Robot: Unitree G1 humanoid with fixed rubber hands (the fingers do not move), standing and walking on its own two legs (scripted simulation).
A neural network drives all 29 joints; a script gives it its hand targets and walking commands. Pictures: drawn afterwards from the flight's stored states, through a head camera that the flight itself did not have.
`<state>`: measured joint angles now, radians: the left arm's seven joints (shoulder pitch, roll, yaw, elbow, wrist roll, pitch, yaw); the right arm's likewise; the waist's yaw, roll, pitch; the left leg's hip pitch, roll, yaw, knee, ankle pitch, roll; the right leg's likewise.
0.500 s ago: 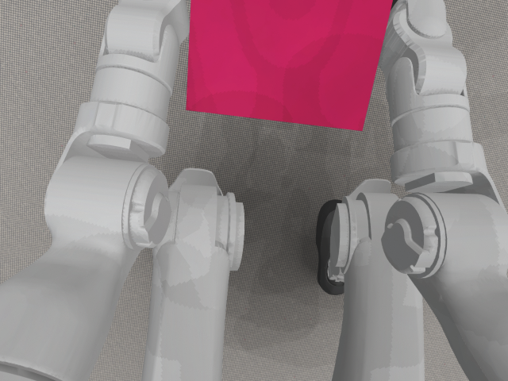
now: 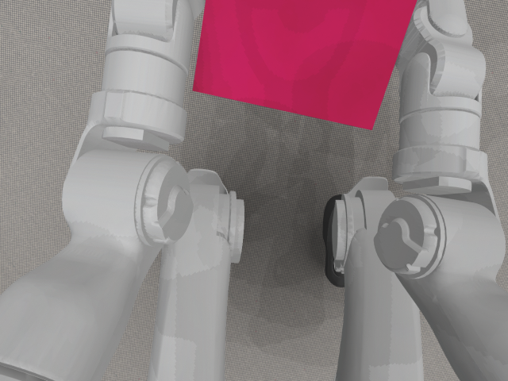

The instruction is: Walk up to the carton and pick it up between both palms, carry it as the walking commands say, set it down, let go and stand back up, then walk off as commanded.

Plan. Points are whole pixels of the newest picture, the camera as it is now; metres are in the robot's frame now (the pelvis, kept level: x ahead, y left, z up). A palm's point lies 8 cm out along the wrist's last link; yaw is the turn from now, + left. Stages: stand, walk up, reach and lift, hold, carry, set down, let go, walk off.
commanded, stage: reach and lift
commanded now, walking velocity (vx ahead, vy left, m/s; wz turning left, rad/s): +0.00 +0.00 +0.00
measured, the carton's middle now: out of the picture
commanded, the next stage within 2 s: none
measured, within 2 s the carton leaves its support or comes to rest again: neither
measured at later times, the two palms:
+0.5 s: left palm out of the picture +0.53 +0.17 -0.03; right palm out of the picture +0.52 -0.09 -0.05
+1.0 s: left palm out of the picture +0.51 +0.17 +0.02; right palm out of the picture +0.52 -0.09 +0.02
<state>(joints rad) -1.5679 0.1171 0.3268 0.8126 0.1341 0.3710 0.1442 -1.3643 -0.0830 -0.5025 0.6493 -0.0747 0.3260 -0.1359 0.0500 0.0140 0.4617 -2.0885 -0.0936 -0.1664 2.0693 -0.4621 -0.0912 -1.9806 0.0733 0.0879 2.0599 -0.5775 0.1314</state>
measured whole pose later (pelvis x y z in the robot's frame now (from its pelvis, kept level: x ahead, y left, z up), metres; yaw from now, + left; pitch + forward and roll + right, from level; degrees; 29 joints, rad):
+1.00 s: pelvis -0.02 -0.02 +0.09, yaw +3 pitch +19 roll -3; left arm -1.34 0.07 0.36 0.54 0.13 0.50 0.12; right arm -1.28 0.00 -0.48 0.51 -0.10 0.46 -0.14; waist 0.06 -0.01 0.52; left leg -1.68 -0.08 -0.18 1.77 -0.42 -0.12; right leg -1.61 0.06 0.07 1.79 -0.51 0.11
